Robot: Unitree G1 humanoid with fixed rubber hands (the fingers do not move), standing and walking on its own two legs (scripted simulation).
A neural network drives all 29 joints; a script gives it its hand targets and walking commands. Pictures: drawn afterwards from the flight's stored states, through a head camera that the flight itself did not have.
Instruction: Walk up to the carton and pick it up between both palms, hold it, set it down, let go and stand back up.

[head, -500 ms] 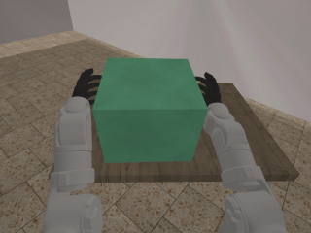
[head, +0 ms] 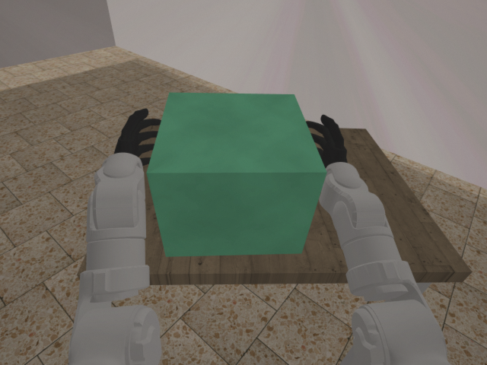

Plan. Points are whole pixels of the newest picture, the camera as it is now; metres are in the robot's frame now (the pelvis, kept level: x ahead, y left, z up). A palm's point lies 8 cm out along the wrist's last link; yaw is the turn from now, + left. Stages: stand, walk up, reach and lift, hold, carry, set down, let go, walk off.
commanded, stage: hold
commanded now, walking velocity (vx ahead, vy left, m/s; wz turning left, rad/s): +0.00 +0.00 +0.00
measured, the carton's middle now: (233, 170) +0.39 -0.02 +0.17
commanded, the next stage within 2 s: none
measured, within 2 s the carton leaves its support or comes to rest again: neither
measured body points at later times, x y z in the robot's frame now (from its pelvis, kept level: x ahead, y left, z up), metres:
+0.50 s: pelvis +0.00 +0.00 +0.00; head -0.05 +0.02 +0.45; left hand +0.38 +0.14 +0.22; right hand +0.37 -0.17 +0.21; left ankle +0.02 +0.11 -0.75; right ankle +0.03 -0.12 -0.75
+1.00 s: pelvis +0.00 +0.00 +0.00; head -0.06 +0.02 +0.45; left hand +0.38 +0.15 +0.22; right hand +0.37 -0.17 +0.21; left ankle +0.02 +0.11 -0.75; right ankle +0.03 -0.12 -0.75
